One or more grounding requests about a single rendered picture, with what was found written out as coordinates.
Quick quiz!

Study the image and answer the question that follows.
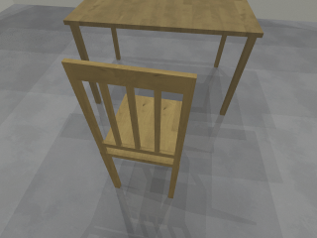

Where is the chair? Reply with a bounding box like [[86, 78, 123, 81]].
[[61, 58, 197, 198]]

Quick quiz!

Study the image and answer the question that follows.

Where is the table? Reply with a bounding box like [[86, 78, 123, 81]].
[[63, 0, 264, 116]]

